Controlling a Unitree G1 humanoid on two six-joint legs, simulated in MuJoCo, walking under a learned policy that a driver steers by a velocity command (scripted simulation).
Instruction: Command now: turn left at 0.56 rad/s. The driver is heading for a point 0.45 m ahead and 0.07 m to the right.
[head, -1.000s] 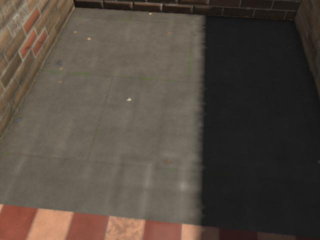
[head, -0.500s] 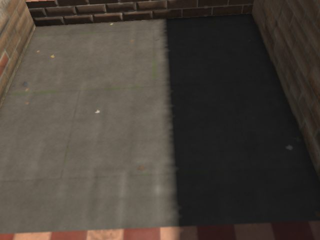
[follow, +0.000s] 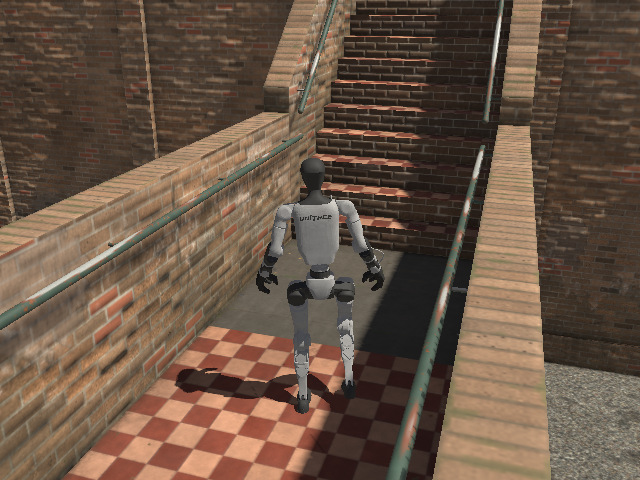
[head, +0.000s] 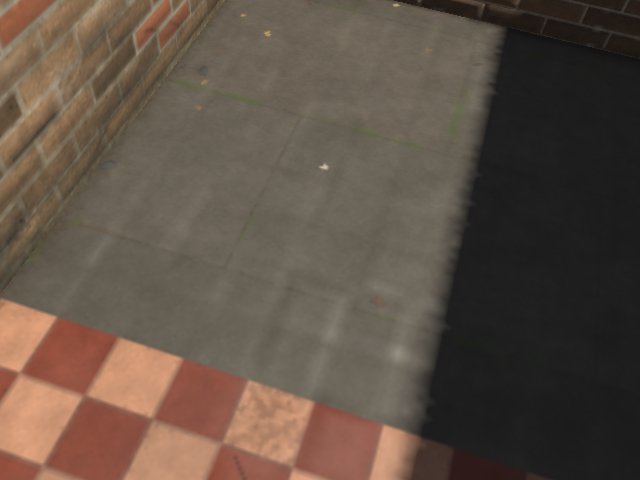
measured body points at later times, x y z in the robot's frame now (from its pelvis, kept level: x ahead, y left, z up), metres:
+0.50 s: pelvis +0.04 -0.01 -0.01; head +0.05 -0.01 +0.44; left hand +0.17 +0.26 -0.12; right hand +0.16 -0.30 -0.11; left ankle +0.01 +0.08 -0.74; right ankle +0.03 -0.15 -0.74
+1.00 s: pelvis +0.24 -0.13 -0.02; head +0.28 -0.15 +0.43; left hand +0.50 +0.04 -0.10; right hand +0.16 -0.40 -0.15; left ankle +0.11 +0.06 -0.64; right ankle +0.28 -0.23 -0.74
